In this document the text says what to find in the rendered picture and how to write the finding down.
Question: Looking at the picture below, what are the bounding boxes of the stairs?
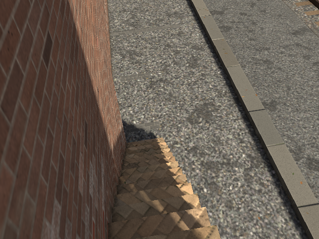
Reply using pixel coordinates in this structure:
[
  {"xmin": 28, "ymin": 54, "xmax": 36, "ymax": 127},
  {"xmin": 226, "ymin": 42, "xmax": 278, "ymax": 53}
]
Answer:
[{"xmin": 108, "ymin": 137, "xmax": 221, "ymax": 239}]

